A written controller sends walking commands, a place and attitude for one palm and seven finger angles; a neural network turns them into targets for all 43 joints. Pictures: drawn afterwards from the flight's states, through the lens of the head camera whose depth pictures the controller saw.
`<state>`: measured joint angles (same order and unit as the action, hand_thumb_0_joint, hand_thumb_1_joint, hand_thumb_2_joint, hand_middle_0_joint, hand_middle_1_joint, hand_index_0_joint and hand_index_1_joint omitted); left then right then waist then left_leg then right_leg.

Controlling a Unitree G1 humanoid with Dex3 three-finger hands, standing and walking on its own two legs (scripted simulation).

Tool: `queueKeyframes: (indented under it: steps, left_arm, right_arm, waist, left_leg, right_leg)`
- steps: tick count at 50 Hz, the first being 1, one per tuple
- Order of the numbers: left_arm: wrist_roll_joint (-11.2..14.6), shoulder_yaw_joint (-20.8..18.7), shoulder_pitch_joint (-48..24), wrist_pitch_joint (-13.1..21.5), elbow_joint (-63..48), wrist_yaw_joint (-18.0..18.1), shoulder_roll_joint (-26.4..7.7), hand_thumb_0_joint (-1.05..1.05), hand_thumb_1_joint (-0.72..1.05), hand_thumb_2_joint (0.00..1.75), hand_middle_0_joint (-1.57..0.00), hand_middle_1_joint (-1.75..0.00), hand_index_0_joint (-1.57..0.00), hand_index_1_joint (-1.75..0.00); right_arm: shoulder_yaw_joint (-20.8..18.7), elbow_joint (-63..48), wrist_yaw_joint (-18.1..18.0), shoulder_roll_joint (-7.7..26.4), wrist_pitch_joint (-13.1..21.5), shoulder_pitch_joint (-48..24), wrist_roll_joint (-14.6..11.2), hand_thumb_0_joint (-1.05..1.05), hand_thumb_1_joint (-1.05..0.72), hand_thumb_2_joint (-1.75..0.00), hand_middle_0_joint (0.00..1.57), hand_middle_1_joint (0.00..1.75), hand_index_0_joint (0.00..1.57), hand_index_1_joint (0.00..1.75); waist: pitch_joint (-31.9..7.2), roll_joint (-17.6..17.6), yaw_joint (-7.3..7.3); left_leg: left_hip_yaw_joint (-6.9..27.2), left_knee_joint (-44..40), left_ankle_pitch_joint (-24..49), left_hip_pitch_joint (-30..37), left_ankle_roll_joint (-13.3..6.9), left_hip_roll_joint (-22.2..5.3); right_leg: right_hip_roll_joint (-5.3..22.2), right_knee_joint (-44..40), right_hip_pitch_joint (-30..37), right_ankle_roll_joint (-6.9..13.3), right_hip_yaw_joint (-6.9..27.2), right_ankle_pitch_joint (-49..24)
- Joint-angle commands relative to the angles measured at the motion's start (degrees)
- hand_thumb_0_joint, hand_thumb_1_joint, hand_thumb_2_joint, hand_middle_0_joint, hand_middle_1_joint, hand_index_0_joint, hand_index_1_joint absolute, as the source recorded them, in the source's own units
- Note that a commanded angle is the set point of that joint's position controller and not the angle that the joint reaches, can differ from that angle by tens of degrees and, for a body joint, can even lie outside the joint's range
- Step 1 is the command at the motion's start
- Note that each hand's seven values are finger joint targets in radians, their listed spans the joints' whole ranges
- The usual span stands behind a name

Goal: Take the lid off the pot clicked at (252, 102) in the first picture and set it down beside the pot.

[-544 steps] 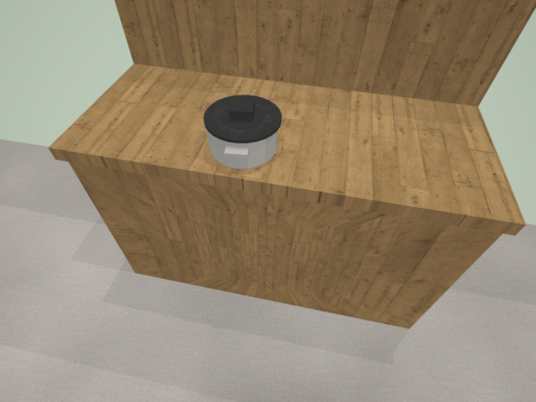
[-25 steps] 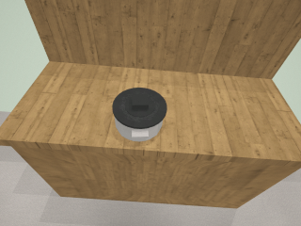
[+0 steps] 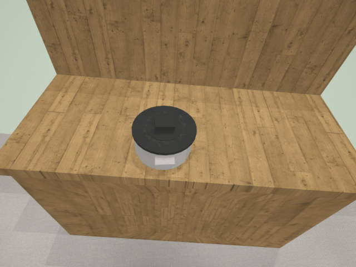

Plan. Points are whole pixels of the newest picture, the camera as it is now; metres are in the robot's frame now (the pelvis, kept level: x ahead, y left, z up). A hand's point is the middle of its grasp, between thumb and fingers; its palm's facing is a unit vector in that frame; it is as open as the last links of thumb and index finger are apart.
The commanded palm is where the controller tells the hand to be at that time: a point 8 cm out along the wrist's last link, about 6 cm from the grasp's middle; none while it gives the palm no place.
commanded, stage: look again from close up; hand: left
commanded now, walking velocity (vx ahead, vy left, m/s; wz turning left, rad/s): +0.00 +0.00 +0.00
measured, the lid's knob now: (164, 122) +0.47 +0.07 +0.05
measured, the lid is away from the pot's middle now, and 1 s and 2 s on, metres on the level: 0.00 0.00 0.00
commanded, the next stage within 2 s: lift the closed hand beside the body in 0.02 s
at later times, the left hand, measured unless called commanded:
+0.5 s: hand out of the picture +0.12 +0.18 -0.06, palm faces +0.22 -0.95 -0.24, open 4.7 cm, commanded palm +0.08 +0.23 -0.03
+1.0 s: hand (78, 254) +0.15 +0.21 -0.02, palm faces +0.26 -0.89 -0.37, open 3.1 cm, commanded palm +0.10 +0.24 +0.03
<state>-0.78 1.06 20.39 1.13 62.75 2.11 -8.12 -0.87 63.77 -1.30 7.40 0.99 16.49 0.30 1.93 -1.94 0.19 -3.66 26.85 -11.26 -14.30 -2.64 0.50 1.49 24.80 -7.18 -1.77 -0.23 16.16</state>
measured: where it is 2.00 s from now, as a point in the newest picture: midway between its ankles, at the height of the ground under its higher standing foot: outside the picture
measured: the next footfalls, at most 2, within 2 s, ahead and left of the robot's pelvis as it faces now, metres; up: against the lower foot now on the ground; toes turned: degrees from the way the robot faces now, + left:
none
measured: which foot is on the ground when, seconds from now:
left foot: down 0.00-1.00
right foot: down 0.00-1.00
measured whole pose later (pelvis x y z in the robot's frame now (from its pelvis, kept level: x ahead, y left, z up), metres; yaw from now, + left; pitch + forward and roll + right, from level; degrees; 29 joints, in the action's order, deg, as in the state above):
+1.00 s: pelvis +0.03 -0.03 +0.01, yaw +2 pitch +0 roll +0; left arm 2.0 -8.0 36.1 1.7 -1.2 4.1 -14.0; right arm -0.2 37.0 -2.4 12.3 0.6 10.2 -0.5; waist 2.2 2.0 1.8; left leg -1.2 22.7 -11.2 -11.1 -0.5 -0.3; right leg 0.2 19.4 -2.8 0.3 -2.5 16.2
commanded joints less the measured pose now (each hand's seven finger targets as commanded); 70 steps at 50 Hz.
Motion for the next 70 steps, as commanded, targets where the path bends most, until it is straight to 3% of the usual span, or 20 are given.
queueKeyframes:
  steps: [1,5,6,7,8,10,12,15,18,22,26,32,37,41,44,48,54,58,64,70]
  left_arm:
    - [-0.1,-0.7,5.8,0.5,-0.9,0.3,-4.1,0.00,0.90,0.90,-0.20,-0.30,-0.20,-0.30]
    - [-0.1,-0.7,6.0,0.6,-0.7,0.4,-3.8,0.00,0.90,0.90,-0.20,-0.30,-0.20,-0.30]
    - [-0.4,-1.2,0.7,2.0,-6.6,0.6,-10.9,0.00,0.90,0.90,-0.20,-0.30,-0.20,-0.30]
    - [9.4,-1.7,-30.8,8.6,-67.1,4.0,-17.8,0.00,0.90,0.90,-0.24,-0.35,-0.24,-0.35]
    - [8.2,3.3,-13.8,5.5,-64.2,7.1,-10.3,0.00,0.90,0.90,-0.29,-0.40,-0.29,-0.40]
    - [5.3,5.6,2.2,0.1,-56.1,9.0,-1.3,0.00,0.90,0.90,-0.38,-0.49,-0.38,-0.49]
    - [3.4,8.5,8.9,-1.4,-51.3,8.5,3.4,0.00,0.90,0.90,-0.46,-0.59,-0.46,-0.59]
    - [1.1,4.0,14.5,-1.5,-42.0,6.6,0.9,0.00,0.90,0.90,-0.60,-0.73,-0.60,-0.73]
    - [2.2,-8.6,24.3,0.7,-50.5,5.5,-9.0,0.00,0.90,0.90,-0.73,-0.88,-0.73,-0.88]
    - [2.6,-9.1,14.5,3.2,-66.2,5.1,-11.2,0.00,0.90,0.90,-0.90,-1.07,-0.90,-1.07]
    - [2.5,-7.1,8.1,3.3,-62.6,4.3,-9.1,0.00,0.90,0.90,-1.08,-1.26,-1.08,-1.26]
    - [3.0,-9.0,8.3,3.6,-70.6,4.3,-11.4,0.00,0.90,0.90,-1.30,-1.50,-1.30,-1.50]
    - [2.9,-10.6,13.5,2.4,-65.7,3.7,-10.9,0.00,0.90,0.90,-1.30,-1.50,-1.30,-1.50]
    - [2.9,-15.6,13.1,3.1,-71.3,3.7,-16.4,0.00,0.90,0.90,-1.30,-1.50,-1.30,-1.50]
    - [3.0,-12.5,16.4,3.2,-74.9,3.3,-12.8,0.00,0.90,0.90,-1.30,-1.50,-1.30,-1.50]
    - [2.5,-14.3,22.8,2.7,-70.0,2.5,-13.0,0.00,0.90,0.90,-1.30,-1.50,-1.30,-1.50]
    - [2.6,-15.1,21.1,4.9,-84.3,2.6,-15.4,0.00,0.90,0.90,-1.30,-1.50,-1.30,-1.50]
    - [2.2,-15.3,22.9,4.6,-79.0,2.2,-14.2,0.00,0.90,0.90,-1.30,-1.50,-1.30,-1.50]
    - [2.6,-15.6,18.8,6.2,-91.2,2.6,-15.9,0.00,0.90,0.90,-1.30,-1.50,-1.30,-1.50]
    - [2.3,-15.9,20.2,6.0,-87.2,1.9,-14.7,0.00,0.90,0.90,-1.30,-1.50,-1.30,-1.50]
  right_arm:
    - [-0.7,-2.0,0.0,4.6,1.0,3.2,-0.4,0.00,-0.90,-0.90,0.20,0.30,0.20,0.30]
    - [-0.7,-1.7,0.0,4.7,1.1,3.6,-0.3,0.00,-0.90,-0.90,0.20,0.30,0.20,0.30]
    - [-1.2,-8.1,0.5,7.4,1.3,2.5,1.0,0.00,-0.90,-0.90,0.20,0.30,0.20,0.30]
    - [-0.4,-21.8,1.0,16.8,9.3,-7.8,-3.9,0.00,-0.90,-0.90,0.20,0.30,0.20,0.30]
    - [-0.5,-21.3,-1.1,13.1,13.8,-5.4,-5.1,0.00,-0.90,-0.90,0.20,0.30,0.20,0.30]
    - [-0.2,-17.6,-0.7,11.5,15.1,-4.2,-4.2,0.00,-0.90,-0.90,0.20,0.30,0.20,0.30]
    - [0.3,-19.1,0.7,12.1,15.0,-6.5,-2.7,0.00,-0.90,-0.90,0.20,0.30,0.20,0.30]
    - [-2.3,-23.8,2.3,12.4,11.8,-9.4,-2.8,0.00,-0.90,-0.90,0.20,0.30,0.20,0.30]
    - [-3.9,-28.6,2.7,12.1,8.3,-11.0,-2.3,0.00,-0.90,-0.90,0.20,0.30,0.20,0.30]
    - [-2.6,-34.8,1.6,11.6,6.5,-11.9,-2.4,0.00,-0.90,-0.90,0.20,0.30,0.20,0.30]
    - [-1.9,-36.2,0.4,12.1,4.6,-11.4,-2.3,0.00,-0.90,-0.90,0.20,0.30,0.20,0.30]
    - [-1.3,-38.0,-1.1,12.2,4.6,-10.8,-1.2,0.00,-0.90,-0.90,0.20,0.30,0.20,0.30]
    - [-1.4,-37.4,-1.4,12.0,3.0,-11.9,-1.2,0.00,-0.90,-0.90,0.20,0.30,0.20,0.30]
    - [-1.3,-36.8,-1.7,11.9,2.7,-13.1,-1.0,0.00,-0.90,-0.90,0.20,0.30,0.20,0.30]
    - [-1.1,-37.6,-1.8,10.9,3.4,-13.2,-1.1,0.00,-0.90,-0.90,0.20,0.30,0.20,0.30]
    - [-2.1,-36.2,-1.5,11.3,2.7,-14.2,-1.1,0.00,-0.90,-0.90,0.20,0.30,0.20,0.30]
    - [-2.0,-37.5,-1.9,10.9,4.4,-13.6,-1.1,0.00,-0.90,-0.90,0.20,0.30,0.20,0.30]
    - [-2.5,-36.4,-2.0,11.3,3.7,-14.3,-1.1,0.00,-0.90,-0.90,0.20,0.30,0.20,0.30]
    - [-1.8,-38.3,-2.4,10.7,5.0,-13.6,-1.0,0.00,-0.90,-0.90,0.20,0.30,0.20,0.30]
    - [-1.8,-37.8,-1.8,11.1,4.3,-14.4,-0.9,0.00,-0.90,-0.90,0.20,0.30,0.20,0.30]
  waist:
    - [4.0,1.2,0.48]
    - [2.4,2.2,0.21]
    - [3.2,7.2,-2.64]
    - [-12.7,11.6,-1.53]
    - [-8.8,11.8,-4.27]
    - [-3.6,10.7,-2.11]
    - [0.4,2.3,-1.79]
    - [4.7,-6.7,-0.37]
    - [-3.0,-4.5,3.96]
    - [-3.9,7.2,1.50]
    - [1.9,3.4,-1.44]
    - [-6.2,3.7,0.24]
    - [-3.8,0.6,1.15]
    - [-5.7,2.9,2.53]
    - [-6.0,5.0,2.74]
    - [-3.8,-1.8,3.07]
    - [-8.5,4.7,3.51]
    - [-4.3,0.0,3.06]
    - [-8.2,5.2,3.22]
    - [-4.2,2.6,3.30]
  left_leg:
    - [7.7,-6.8,-0.9,1.5,0.2,-6.3]
    - [7.4,-6.5,0.3,2.9,0.2,-6.4]
    - [8.4,-7.0,10.8,3.8,-0.2,-1.2]
    - [8.3,-6.3,-3.9,7.8,2.2,2.1]
    - [7.8,-9.1,-9.0,9.8,3.4,-1.1]
    - [10.6,-13.0,-11.7,7.6,4.6,-1.3]
    - [10.5,-11.6,-8.2,6.2,3.0,-0.7]
    - [8.6,-8.6,-2.4,0.9,1.6,-0.8]
    - [6.0,-8.0,3.4,1.6,2.4,-0.6]
    - [3.8,-7.3,0.5,5.3,2.2,-0.1]
    - [3.5,-5.1,-1.2,6.3,1.3,0.1]
    - [3.0,-4.9,4.9,11.8,0.6,0.5]
    - [2.6,-4.5,9.8,11.3,0.4,0.7]
    - [2.4,-4.6,12.8,12.6,0.2,0.8]
    - [2.0,-4.8,14.8,13.7,0.2,0.5]
    - [2.1,-4.0,16.2,12.3,-0.1,0.1]
    - [1.8,-3.7,20.2,14.8,-0.3,-0.2]
    - [1.8,-3.5,18.5,14.0,-0.4,-0.5]
    - [1.8,-3.5,19.7,15.8,-0.3,-0.9]
    - [2.1,-3.8,17.3,14.4,0.0,-1.3]
  right_leg:
    - [3.8,-5.6,-6.8,3.5,3.0,-3.9]
    - [4.0,-5.2,-6.6,3.4,3.1,-4.8]
    - [-0.4,1.3,-8.0,5.8,0.9,-7.0]
    - [-1.6,-2.0,-8.6,3.6,0.3,-1.0]
    - [-2.3,-0.5,-9.5,5.5,-1.4,-1.4]
    - [-2.1,-1.8,-8.0,5.0,-2.3,-1.4]
    - [-2.1,-3.8,-7.4,4.1,-4.0,-2.3]
    - [-2.3,-5.7,-9.3,3.3,-5.5,-0.8]
    - [-1.9,-5.0,-3.4,3.5,-5.0,-2.5]
    - [-1.7,-6.3,-5.1,3.2,-3.2,-2.8]
    - [-2.0,-9.6,-11.0,2.6,-2.9,-2.4]
    - [-2.1,-9.2,-6.1,2.7,-2.4,-7.2]
    - [-1.7,-8.8,-4.7,2.2,-2.8,-14.6]
    - [-1.5,-9.1,-2.9,2.1,-2.5,-17.7]
    - [-1.3,-8.7,-2.0,2.3,-2.8,-18.2]
    - [-1.2,-8.5,-3.3,1.4,-3.3,-22.4]
    - [-1.2,-7.7,-1.4,1.7,-3.1,-22.4]
    - [-1.6,-8.4,-4.2,1.5,-3.6,-21.8]
    - [-1.3,-7.7,-2.2,1.7,-3.4,-20.7]
    - [-1.7,-8.4,-4.9,1.7,-3.8,-18.2]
